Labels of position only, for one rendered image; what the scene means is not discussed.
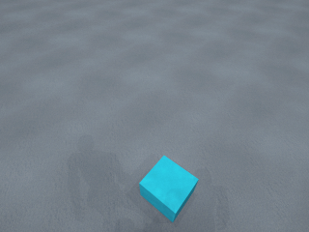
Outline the carton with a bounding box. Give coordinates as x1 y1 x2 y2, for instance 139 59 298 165
139 156 199 222

